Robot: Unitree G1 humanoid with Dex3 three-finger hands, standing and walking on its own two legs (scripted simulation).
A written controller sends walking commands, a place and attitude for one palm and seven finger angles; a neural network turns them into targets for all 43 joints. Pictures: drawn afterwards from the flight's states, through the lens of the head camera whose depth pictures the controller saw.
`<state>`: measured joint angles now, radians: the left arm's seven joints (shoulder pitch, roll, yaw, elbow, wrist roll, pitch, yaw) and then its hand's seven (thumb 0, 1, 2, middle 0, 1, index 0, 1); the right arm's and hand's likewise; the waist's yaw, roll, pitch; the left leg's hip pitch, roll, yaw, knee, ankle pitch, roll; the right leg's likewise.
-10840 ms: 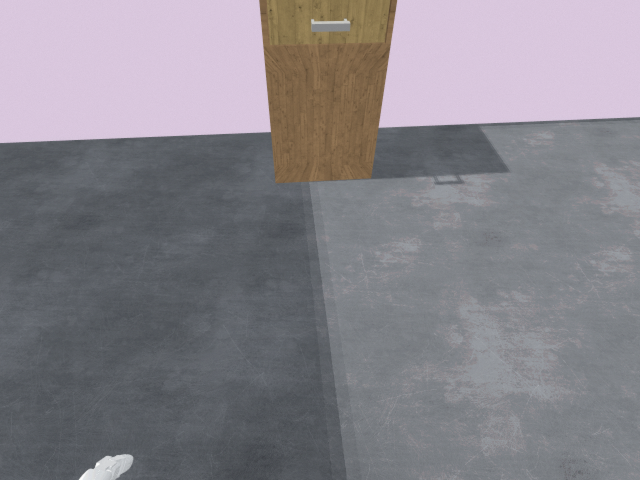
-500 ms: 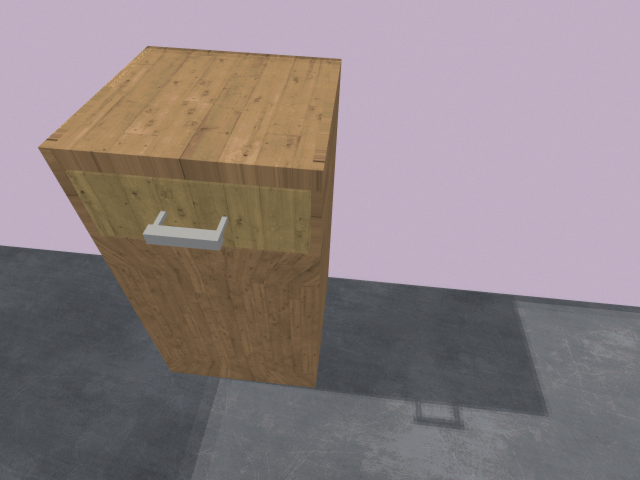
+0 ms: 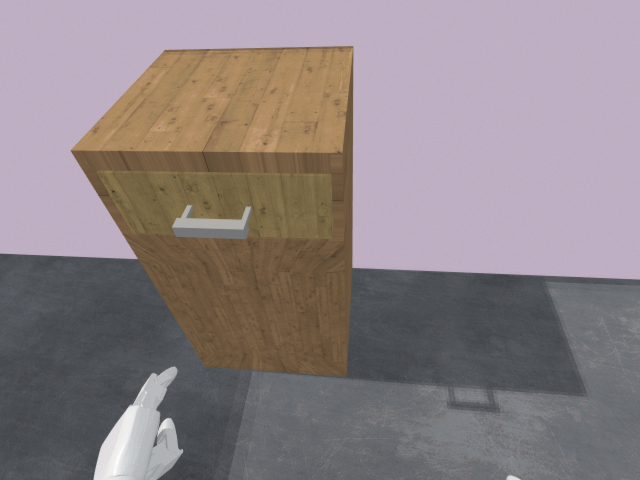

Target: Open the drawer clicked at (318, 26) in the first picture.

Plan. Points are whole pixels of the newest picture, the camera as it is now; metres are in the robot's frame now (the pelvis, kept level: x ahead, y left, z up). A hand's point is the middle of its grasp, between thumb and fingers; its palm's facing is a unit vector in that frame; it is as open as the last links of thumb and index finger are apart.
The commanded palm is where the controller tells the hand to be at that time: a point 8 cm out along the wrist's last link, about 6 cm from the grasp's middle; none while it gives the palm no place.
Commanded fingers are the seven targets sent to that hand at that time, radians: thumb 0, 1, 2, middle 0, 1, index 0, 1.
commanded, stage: raise the hand with hooked fingers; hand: left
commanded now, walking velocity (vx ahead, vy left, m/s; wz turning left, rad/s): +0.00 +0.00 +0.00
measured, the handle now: (214, 219) +0.57 +0.22 -0.02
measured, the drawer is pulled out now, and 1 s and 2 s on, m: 0.00 0.00 0.00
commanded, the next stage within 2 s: move the hooked fingers above the handle in 1.70 s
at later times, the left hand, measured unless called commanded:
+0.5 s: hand (170, 387) +0.24 +0.20 +0.01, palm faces +0.16 -0.11 -0.98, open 10.3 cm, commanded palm +0.20 +0.20 +0.05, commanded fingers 0.00 0.06 0.54 -0.26 -0.84 -0.26 -0.84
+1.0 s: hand (185, 306) +0.33 +0.19 +0.05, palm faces +0.08 -0.11 -0.99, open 13.1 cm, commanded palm +0.30 +0.19 +0.12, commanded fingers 0.00 -0.50 0.30 -0.30 -1.20 -0.30 -1.20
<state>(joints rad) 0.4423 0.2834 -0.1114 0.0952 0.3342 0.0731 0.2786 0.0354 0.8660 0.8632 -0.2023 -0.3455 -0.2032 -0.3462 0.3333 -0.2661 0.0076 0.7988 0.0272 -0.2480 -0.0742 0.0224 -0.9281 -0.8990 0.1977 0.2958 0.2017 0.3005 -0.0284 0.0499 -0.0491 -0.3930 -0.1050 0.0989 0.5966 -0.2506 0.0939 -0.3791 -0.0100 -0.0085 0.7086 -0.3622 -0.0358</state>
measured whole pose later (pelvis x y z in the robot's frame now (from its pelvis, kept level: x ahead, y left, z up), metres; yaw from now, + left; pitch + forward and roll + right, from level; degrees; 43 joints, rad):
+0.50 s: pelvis +0.02 -0.04 -0.04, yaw +1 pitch +9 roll +0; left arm 0.31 0.36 -0.05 -0.06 1.00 -0.03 0.43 0.01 0.26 0.63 -0.26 -0.70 -0.27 -0.70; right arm 0.02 -0.22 0.02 0.50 -0.07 0.12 0.02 0.01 -0.91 -0.90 0.20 0.30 0.20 0.30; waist 0.11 0.06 -0.13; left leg -0.68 -0.04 0.03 0.94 -0.43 0.05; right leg -0.60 0.06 -0.08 0.94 -0.51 -0.10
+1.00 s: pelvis +0.05 -0.04 +0.00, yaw -3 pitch +8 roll +1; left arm 0.19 0.43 -0.02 -0.05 0.93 0.05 0.27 0.00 -0.30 0.38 -0.30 -1.07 -0.30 -1.07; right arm 0.11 -0.29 -0.04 0.59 -0.01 0.16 -0.01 0.01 -0.91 -0.90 0.19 0.30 0.20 0.30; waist 0.05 0.05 -0.09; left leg -0.44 -0.06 0.02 0.65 -0.35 0.04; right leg -0.41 0.08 0.02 0.68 -0.41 -0.08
